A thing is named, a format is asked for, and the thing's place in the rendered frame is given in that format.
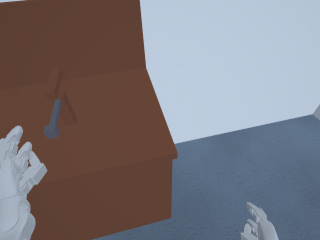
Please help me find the right robot hand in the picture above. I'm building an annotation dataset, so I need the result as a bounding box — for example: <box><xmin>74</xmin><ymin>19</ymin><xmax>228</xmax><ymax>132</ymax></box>
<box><xmin>240</xmin><ymin>202</ymin><xmax>279</xmax><ymax>240</ymax></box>

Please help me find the left robot hand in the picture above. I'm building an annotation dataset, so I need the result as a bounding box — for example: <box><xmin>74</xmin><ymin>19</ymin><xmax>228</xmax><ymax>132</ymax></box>
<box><xmin>0</xmin><ymin>125</ymin><xmax>48</xmax><ymax>201</ymax></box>

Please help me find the tap lever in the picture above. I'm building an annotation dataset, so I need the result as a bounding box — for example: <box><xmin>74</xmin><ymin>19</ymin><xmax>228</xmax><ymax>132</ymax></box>
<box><xmin>43</xmin><ymin>99</ymin><xmax>62</xmax><ymax>139</ymax></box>

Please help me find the counter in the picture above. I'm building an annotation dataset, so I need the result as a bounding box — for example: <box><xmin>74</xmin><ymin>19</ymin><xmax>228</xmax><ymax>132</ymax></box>
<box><xmin>0</xmin><ymin>0</ymin><xmax>178</xmax><ymax>240</ymax></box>

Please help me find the robot left forearm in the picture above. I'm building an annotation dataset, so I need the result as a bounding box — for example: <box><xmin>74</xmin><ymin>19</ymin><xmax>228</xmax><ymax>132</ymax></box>
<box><xmin>0</xmin><ymin>196</ymin><xmax>36</xmax><ymax>240</ymax></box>

